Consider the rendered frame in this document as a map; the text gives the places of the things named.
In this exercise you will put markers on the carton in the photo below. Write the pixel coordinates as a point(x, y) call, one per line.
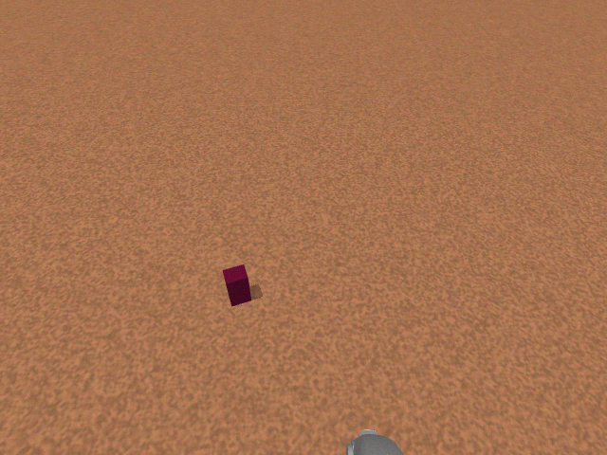
point(236, 279)

